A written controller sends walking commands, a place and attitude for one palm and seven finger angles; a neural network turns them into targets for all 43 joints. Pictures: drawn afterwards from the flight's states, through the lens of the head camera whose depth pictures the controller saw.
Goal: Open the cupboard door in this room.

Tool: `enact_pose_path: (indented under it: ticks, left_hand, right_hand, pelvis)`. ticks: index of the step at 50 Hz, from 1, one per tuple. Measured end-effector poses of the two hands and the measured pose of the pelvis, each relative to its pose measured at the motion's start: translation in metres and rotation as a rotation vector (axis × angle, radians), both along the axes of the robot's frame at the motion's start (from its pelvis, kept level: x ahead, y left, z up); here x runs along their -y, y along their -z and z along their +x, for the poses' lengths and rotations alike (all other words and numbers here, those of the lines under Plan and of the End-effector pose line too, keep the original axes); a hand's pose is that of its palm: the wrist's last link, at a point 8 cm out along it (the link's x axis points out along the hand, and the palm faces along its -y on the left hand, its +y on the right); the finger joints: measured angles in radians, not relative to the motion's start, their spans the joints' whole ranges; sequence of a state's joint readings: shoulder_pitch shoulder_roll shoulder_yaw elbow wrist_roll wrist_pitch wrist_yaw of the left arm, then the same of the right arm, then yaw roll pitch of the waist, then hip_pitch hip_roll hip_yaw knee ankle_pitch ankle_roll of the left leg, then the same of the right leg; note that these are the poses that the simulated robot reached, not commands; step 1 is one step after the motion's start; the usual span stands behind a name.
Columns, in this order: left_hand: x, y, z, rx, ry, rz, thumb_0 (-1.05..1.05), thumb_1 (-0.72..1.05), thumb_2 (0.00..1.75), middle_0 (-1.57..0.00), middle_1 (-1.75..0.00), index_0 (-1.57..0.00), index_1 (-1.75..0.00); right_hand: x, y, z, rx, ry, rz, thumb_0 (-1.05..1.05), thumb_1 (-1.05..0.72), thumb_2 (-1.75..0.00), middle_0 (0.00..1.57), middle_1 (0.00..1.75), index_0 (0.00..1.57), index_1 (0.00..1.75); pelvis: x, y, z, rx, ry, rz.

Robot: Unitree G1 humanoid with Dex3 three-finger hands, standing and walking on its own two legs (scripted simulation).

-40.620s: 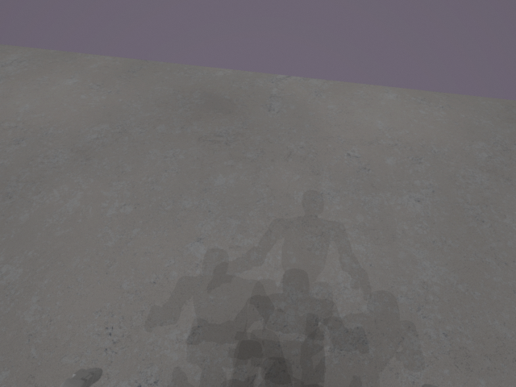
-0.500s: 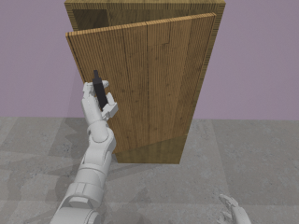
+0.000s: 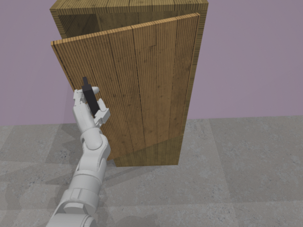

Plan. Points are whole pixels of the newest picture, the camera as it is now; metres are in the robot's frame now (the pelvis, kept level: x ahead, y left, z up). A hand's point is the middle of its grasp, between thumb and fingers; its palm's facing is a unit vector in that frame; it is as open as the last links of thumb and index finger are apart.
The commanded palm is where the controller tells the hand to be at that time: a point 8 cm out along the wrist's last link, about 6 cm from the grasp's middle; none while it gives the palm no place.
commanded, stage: pull the door open along its arc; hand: left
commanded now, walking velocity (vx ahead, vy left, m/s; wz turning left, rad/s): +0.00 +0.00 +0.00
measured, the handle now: (92, 100) +0.45 +0.18 +0.09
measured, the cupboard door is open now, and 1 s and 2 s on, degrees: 20 40 42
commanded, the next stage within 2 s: open thumb and fingers to let go in 0.42 s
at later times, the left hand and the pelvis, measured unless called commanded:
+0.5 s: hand (130, 142) +0.30 +0.05 +0.10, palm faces +0.28 -0.96 -0.03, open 6.2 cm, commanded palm +0.26 +0.10 +0.10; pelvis +0.02 -0.01 +0.00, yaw +2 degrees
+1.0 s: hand (128, 136) +0.32 +0.06 +0.10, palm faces +0.41 -0.91 -0.03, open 12.0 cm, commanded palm +0.27 +0.10 +0.10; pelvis +0.01 -0.02 +0.00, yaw +3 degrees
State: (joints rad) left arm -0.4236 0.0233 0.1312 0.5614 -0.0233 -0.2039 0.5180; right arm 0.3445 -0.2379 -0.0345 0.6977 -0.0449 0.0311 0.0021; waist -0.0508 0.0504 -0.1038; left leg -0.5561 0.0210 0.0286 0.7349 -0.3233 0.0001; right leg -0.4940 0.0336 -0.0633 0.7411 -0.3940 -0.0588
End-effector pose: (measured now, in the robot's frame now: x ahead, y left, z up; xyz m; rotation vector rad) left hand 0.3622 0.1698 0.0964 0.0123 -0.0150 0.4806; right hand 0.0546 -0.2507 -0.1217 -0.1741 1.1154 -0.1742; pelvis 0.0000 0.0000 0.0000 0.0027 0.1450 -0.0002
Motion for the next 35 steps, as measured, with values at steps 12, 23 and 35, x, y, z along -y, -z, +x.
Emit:
enact_pose_path:
  ticks: [12, 23, 35]
  left_hand:
    - [0.039, -0.001, -0.065, 0.000, 0.087, -0.047, 0.01, 0.69, 0.72, -0.33, -1.33, -0.34, -1.33]
    - [0.070, -0.006, -0.099, -0.053, 0.198, 0.005, 0.01, 0.66, 0.72, -0.33, -1.32, -0.36, -1.34]
    - [0.063, -0.006, -0.090, -0.063, 0.072, 0.008, 0.01, 0.57, 0.75, -0.36, -1.31, -0.37, -1.33]
  right_hand:
    - [-0.015, -0.027, 0.082, 0.218, -0.068, 0.031, 0.02, -0.91, -0.90, 0.19, 0.30, 0.20, 0.30]
    - [-0.054, -0.063, 0.176, 0.437, -0.201, 0.114, 0.01, -0.91, -0.90, 0.19, 0.30, 0.20, 0.30]
    - [-0.049, -0.042, 0.167, 0.338, -0.235, 0.110, 0.01, -0.90, -0.90, 0.20, 0.30, 0.20, 0.30]
  pelvis:
    - [-0.002, -0.007, 0.013, 0.063, 0.007, 0.007]
    - [0.004, -0.004, 0.022, 0.103, -0.021, 0.005]
    - [0.017, 0.000, 0.017, 0.088, -0.052, 0.015]
